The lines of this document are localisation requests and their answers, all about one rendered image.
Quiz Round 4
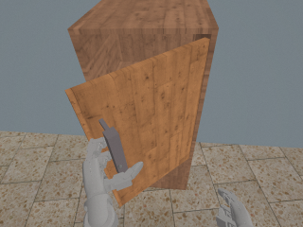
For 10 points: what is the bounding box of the right robot hand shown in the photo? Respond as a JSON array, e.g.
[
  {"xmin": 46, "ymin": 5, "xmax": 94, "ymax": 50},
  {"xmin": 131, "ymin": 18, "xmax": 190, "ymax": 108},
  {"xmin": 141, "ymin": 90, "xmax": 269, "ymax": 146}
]
[{"xmin": 216, "ymin": 188, "xmax": 253, "ymax": 227}]

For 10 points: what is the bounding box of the handle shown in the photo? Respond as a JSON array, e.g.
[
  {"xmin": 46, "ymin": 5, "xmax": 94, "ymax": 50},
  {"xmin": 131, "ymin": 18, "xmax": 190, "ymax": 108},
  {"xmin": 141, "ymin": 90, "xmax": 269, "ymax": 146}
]
[{"xmin": 98, "ymin": 118, "xmax": 128, "ymax": 173}]

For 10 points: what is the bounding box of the left robot hand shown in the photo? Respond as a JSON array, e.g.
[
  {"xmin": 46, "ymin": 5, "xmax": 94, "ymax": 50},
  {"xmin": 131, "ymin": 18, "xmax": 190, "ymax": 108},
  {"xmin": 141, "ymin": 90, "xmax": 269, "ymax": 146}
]
[{"xmin": 82, "ymin": 137, "xmax": 144, "ymax": 200}]

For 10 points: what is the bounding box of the cupboard door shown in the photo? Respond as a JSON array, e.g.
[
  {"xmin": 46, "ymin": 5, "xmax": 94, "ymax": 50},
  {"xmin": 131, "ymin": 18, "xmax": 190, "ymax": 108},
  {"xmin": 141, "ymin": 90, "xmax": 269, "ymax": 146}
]
[{"xmin": 65, "ymin": 37, "xmax": 210, "ymax": 207}]

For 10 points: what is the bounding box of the left robot forearm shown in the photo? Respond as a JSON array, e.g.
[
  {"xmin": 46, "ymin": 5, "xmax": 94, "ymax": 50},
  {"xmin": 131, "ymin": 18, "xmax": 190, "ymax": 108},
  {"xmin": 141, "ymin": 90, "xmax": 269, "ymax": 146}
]
[{"xmin": 83, "ymin": 193, "xmax": 118, "ymax": 227}]

